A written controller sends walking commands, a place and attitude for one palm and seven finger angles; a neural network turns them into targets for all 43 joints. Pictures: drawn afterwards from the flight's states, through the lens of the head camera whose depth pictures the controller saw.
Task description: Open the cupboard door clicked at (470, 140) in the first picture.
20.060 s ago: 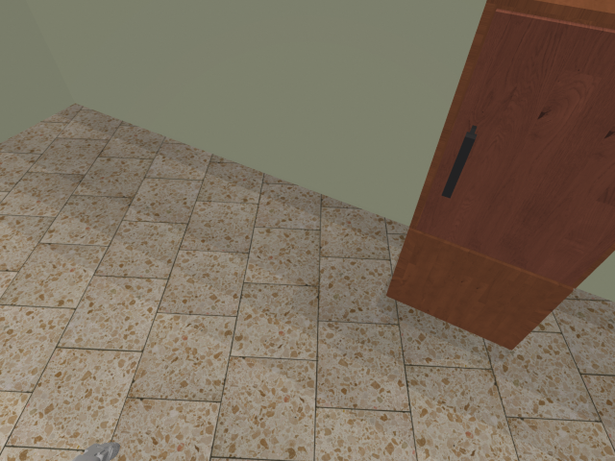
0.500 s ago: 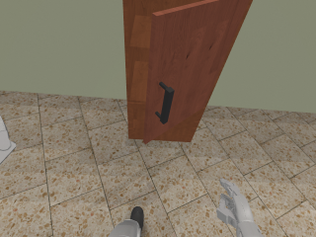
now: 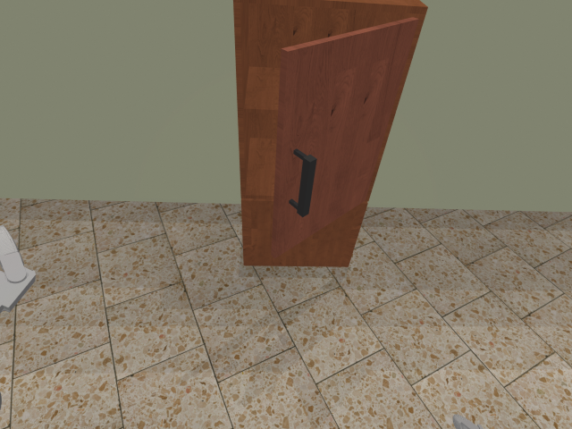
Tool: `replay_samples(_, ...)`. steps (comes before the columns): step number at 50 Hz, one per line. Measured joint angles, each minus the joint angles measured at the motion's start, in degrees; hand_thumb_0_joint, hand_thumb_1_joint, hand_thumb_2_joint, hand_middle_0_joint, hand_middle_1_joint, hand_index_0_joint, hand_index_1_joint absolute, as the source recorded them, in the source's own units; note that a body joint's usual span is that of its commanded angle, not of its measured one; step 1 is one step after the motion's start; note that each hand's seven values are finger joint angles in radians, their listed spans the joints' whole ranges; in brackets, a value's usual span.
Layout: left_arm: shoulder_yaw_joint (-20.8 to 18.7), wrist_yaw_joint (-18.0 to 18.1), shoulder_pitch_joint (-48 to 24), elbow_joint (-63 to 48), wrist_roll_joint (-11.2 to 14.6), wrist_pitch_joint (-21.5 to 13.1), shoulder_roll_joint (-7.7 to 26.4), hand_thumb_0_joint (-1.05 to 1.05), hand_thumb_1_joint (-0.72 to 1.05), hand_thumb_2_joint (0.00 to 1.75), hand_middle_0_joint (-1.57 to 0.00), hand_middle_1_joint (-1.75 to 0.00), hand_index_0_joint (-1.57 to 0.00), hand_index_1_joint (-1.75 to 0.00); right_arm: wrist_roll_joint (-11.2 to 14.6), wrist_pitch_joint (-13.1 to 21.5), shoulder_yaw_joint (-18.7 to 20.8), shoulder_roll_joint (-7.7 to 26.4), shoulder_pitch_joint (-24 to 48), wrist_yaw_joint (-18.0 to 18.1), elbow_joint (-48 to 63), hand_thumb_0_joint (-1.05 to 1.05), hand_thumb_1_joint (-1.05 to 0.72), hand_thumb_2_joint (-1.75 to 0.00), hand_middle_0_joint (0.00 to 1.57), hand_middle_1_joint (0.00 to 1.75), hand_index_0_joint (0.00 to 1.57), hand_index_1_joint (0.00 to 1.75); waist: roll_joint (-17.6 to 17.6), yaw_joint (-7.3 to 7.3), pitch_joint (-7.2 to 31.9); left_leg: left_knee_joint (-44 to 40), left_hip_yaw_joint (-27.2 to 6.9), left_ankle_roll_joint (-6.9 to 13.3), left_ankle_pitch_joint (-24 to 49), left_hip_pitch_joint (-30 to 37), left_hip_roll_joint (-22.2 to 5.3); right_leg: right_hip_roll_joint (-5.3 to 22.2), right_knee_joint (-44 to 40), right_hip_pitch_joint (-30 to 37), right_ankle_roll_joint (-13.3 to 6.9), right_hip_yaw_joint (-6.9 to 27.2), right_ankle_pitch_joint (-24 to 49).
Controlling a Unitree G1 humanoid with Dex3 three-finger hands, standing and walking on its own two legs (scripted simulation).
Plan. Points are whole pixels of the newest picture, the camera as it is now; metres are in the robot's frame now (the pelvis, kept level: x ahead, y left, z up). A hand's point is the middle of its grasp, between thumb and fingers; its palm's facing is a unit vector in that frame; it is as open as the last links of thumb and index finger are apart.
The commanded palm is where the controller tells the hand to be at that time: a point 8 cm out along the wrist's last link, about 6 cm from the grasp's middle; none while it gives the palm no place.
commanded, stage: stop stepping back and stand still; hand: left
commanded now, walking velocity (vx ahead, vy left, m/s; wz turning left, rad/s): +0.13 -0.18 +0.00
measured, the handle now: (300, 183) +0.68 +0.00 -0.05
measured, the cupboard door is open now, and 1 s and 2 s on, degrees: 39 39 39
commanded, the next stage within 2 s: let the arm hang, fingers relaxed in 1.46 s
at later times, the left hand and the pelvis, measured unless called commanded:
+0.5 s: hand (92, 289) +0.20 +0.21 +0.18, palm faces +0.44 -0.76 -0.49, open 7.4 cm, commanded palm +0.15 +0.26 +0.19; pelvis +0.01 -0.04 +0.01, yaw +0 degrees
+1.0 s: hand (63, 275) +0.23 +0.26 +0.17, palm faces +0.39 -0.78 -0.49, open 7.4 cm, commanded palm +0.17 +0.29 +0.19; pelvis +0.02 +0.00 +0.02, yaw -2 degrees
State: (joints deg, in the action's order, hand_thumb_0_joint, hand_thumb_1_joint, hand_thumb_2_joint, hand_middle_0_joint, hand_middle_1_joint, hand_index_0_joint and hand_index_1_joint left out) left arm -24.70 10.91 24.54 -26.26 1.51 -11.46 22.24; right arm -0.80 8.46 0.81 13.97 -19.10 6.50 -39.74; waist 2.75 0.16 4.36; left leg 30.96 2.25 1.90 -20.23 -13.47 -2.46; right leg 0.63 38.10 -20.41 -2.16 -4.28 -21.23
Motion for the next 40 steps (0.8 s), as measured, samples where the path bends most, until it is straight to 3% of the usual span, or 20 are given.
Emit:
replay_samples(3, -1.2, -0.8, 1.2, 1.0, 0.0, 0.0, 1.1, 0.02, 0.89, 0.9, -0.2, -0.3, -0.2, -0.3, 0.0, 0.2, -0.1, -2.8, 3.1, -1.1, 0.5, 0.02, -0.91, -0.9, 0.2, 0.3, 0.2, 0.3, 1.2, 1.84, -2.4, 1.1, 0.7, -2.4, 2.3, 0.3, 1.2, -0.2, 11.7, -4.6, 1.6, 1.9, -3.7)
replay_samples(6, -0.9, -2.0, 5.5, -1.4, -0.3, -0.2, 2.1, 0.02, 0.89, 0.9, -0.2, -0.3, -0.2, -0.3, 0.2, 0.6, -1.0, -5.1, 3.5, -2.5, 1.4, 0.02, -0.91, -0.9, 0.2, 0.3, 0.2, 0.3, 0.2, 2.66, -2.8, -0.5, 0.4, -3.0, 3.3, 1.0, 0.3, -0.4, 13.2, -6.0, 2.3, 0.3, -1.3)
replay_samples(10, -0.5, -2.3, 9.9, -3.5, -0.5, -1.0, 3.2, 0.02, 0.89, 0.9, -0.21, -0.3, -0.21, -0.3, 0.0, 0.0, -2.2, -6.2, 2.7, -2.7, 2.7, 0.02, -0.9, -0.9, 0.21, 0.3, 0.21, 0.3, -2.4, 1.56, -3.0, 1.0, 0.0, -3.5, 2.2, 0.2, -1.9, -0.7, 3.2, -0.8, 2.3, -2.5, -1.1)
replay_samples(11, -0.7, -2.1, 10.0, -3.4, -0.5, -1.0, 3.9, 0.02, 0.89, 0.9, -0.21, -0.3, -0.21, -0.3, 0.0, -0.3, -2.3, -6.3, 2.5, -2.5, 3.0, 0.02, -0.9, -0.9, 0.21, 0.3, 0.21, 0.3, -2.9, 1.33, -3.0, 3.2, -0.2, -3.4, 0.8, -1.0, -2.2, -0.9, -0.2, 1.6, 1.8, -2.5, -2.1)
replay_samples(12, -0.8, -2.0, 9.5, -2.9, -0.7, -1.0, 4.3, 0.02, 0.89, 0.9, -0.21, -0.3, -0.21, -0.3, 0.1, -0.7, -2.3, -6.0, 2.7, -2.5, 3.0, 0.02, -0.9, -0.9, 0.21, 0.3, 0.21, 0.3, -3.6, 0.7, -3.2, 6.7, -0.6, -2.6, -2.3, -2.9, -2.6, -1.4, -1.9, 1.9, 0.0, -2.8, 0.8)
replay_samples(14, -0.3, -1.8, 7.0, -1.1, -0.7, -0.7, 3.4, 0.02, 0.89, 0.9, -0.21, -0.3, -0.21, -0.3, 0.3, -1.7, -1.8, -4.9, 4.4, -2.6, 1.3, 0.02, -0.9, -0.9, 0.21, 0.3, 0.21, 0.3, -4.6, -0.47, -4.4, 18.4, -2.6, -1.6, -6.0, -7.6, -1.5, -1.7, -0.4, 1.0, -3.1, -3.4, 3.6)
replay_samples(16, 0.5, -1.9, 5.2, 1.1, -0.5, -0.6, 1.2, 0.01, 0.89, 0.9, -0.21, -0.3, -0.21, -0.3, 0.3, -2.5, -1.2, -3.6, 5.6, -2.9, -0.5, 0.02, -0.9, -0.9, 0.21, 0.3, 0.21, 0.3, -5.0, -1.16, -5.1, 27.9, -3.0, -1.7, -3.6, -11.3, 0.1, -1.6, -1.2, 1.9, -3.7, -3.4, 3.5)
replay_samples(18, 0.9, -1.9, 5.0, 2.6, -0.3, -0.5, -0.9, 0.02, 0.89, 0.9, -0.21, -0.3, -0.21, -0.3, 0.4, -2.9, -0.8, -2.3, 6.0, -2.9, -1.0, 0.02, -0.9, -0.9, 0.21, 0.3, 0.21, 0.3, -5.0, -1.25, -5.3, 30.7, -2.0, -2.0, -0.4, -13.0, 0.7, -1.4, -3.6, 3.4, -3.4, -3.1, 4.2)
replay_samples(20, 1.4, -1.9, 5.3, 3.1, -0.2, -0.7, -1.9, 0.02, 0.89, 0.9, -0.21, -0.3, -0.21, -0.3, 0.5, -2.9, -0.3, -1.5, 6.0, -2.5, -0.5, 0.02, -0.91, -0.9, 0.21, 0.3, 0.21, 0.3, -4.4, -1.0, -5.5, 27.3, -0.5, -2.0, 1.6, -12.6, 1.0, -1.0, -6.2, 4.9, -3.2, -2.9, 5.2)
replay_samples(24, 2.2, -1.4, 6.4, 1.6, -0.2, -1.5, -1.4, 0.02, 0.89, 0.9, -0.21, -0.3, -0.21, -0.3, 0.6, -2.0, 0.4, -0.3, 5.9, -1.9, 1.6, 0.02, -0.91, -0.9, 0.21, 0.3, 0.21, 0.3, -2.7, -0.49, -6.1, 12.6, 1.7, -1.4, 3.3, -8.2, 1.1, -0.4, -9.5, 7.1, -3.2, -2.8, 6.2)
replay_samples(28, 1.9, -1.0, 7.8, -0.9, 0.2, -2.3, -0.1, 0.02, 0.89, 0.9, -0.21, -0.3, -0.21, -0.3, 0.8, -1.6, 1.2, 1.1, 6.2, -2.0, 3.8, 0.02, -0.91, -0.9, 0.2, 0.3, 0.2, 0.3, -3.3, -0.34, -6.6, -1.3, 0.7, -0.7, 8.5, -1.7, 0.7, -1.7, -9.9, 8.2, -2.9, -3.1, 5.5)
replay_samples(29, 1.8, -1.0, 8.0, -1.3, 0.3, -2.3, 0.2, 0.02, 0.89, 0.9, -0.21, -0.3, -0.21, -0.3, 0.9, -1.7, 1.5, 1.5, 6.4, -2.0, 4.2, 0.02, -0.91, -0.9, 0.2, 0.3, 0.2, 0.3, -4.0, -0.32, -6.7, -3.2, 0.0, -1.4, 8.9, -0.5, 0.2, -2.5, -9.4, 8.2, -2.7, -3.4, 5.1)
replay_samples(32, 1.2, -1.2, 7.1, -0.5, 0.4, -2.0, 1.3, 0.02, 0.89, 0.9, -0.21, -0.3, -0.21, -0.3, 1.5, -2.5, 1.7, 0.8, 8.0, -2.0, 4.2, 0.02, -0.91, -0.9, 0.2, 0.3, 0.2, 0.3, -3.3, -0.68, -7.5, -3.1, 0.4, -3.3, 6.5, 0.3, 0.2, -2.4, -9.4, 8.8, -2.4, -2.8, 4.7)
replay_samples(40, 2.0, -1.6, 7.9, -1.2, 1.0, 1.2, 1.9, 0.02, 0.89, 0.9, -0.21, -0.3, -0.21, -0.3, 1.6, -3.5, -0.6, -1.6, 10.0, -2.5, 6.7, 0.02, -0.91, -0.9, 0.2, 0.3, 0.2, 0.3, -3.2, -0.08, -7.9, -3.3, 1.6, -2.5, 6.3, 0.0, 0.4, -2.2, -11.0, 8.8, -1.3, -1.6, 5.8)
